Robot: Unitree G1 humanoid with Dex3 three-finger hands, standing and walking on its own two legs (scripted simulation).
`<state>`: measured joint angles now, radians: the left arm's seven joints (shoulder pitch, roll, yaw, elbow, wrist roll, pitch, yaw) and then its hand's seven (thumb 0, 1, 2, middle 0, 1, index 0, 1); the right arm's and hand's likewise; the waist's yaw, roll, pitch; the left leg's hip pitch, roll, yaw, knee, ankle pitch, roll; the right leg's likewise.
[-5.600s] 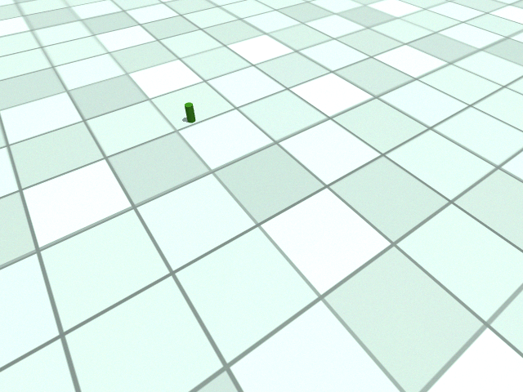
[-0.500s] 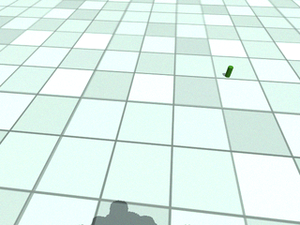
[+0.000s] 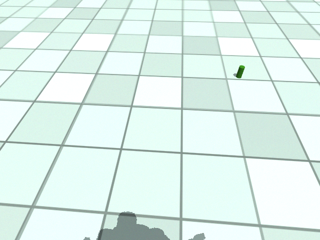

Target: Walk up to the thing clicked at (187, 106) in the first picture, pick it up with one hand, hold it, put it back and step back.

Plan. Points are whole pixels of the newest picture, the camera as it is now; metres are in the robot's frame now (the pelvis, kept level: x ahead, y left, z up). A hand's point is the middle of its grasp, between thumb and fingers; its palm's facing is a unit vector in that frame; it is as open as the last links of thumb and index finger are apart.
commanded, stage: walk up
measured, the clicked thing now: (240, 71) +1.75 -0.78 -0.72
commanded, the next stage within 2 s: stand in 1.66 s
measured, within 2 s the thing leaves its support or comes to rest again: neither
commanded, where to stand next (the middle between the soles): +0.05 +0.00 m, yaw -25 degrees
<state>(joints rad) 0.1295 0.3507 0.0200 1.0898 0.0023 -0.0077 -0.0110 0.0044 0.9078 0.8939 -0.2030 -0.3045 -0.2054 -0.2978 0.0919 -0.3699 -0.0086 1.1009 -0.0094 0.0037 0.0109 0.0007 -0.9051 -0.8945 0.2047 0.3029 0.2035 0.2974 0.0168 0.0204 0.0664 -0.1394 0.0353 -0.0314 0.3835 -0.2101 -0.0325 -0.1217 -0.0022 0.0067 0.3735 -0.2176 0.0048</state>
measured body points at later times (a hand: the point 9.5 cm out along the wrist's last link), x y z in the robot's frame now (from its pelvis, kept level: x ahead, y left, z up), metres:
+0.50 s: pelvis -0.03 +0.00 -0.02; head +0.02 -0.02 +0.42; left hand +0.11 +0.30 -0.13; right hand -0.01 -0.33 -0.15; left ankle -0.01 +0.15 -0.71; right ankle -0.03 -0.11 -0.75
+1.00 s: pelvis -0.02 +0.02 -0.02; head +0.01 +0.01 +0.43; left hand +0.18 +0.29 -0.14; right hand -0.07 -0.30 -0.13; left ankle +0.03 +0.14 -0.75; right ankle -0.07 -0.10 -0.75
